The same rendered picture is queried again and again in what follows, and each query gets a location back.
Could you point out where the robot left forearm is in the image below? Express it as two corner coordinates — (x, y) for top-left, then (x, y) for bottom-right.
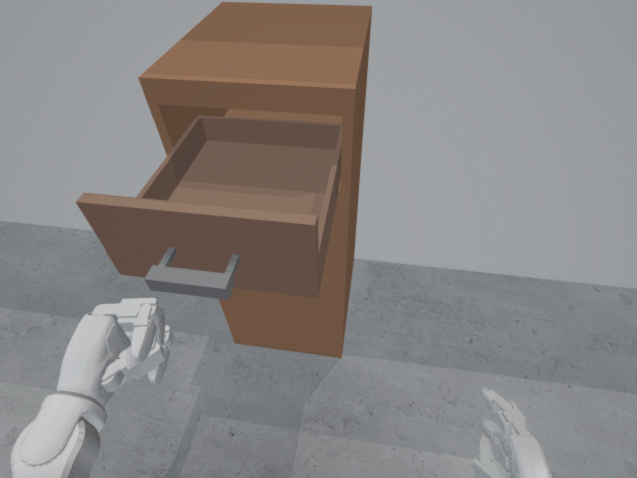
(11, 392), (107, 478)

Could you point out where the drawer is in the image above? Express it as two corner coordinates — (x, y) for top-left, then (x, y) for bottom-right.
(76, 115), (342, 298)

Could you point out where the cabinet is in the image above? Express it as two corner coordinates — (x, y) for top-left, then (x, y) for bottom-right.
(139, 2), (372, 358)

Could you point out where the robot right hand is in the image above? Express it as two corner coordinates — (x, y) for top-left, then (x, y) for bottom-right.
(473, 387), (552, 478)

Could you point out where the robot left hand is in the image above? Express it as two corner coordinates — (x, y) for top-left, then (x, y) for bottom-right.
(56, 298), (175, 407)

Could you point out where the handle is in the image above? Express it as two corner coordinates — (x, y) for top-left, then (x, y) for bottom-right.
(144, 247), (240, 300)

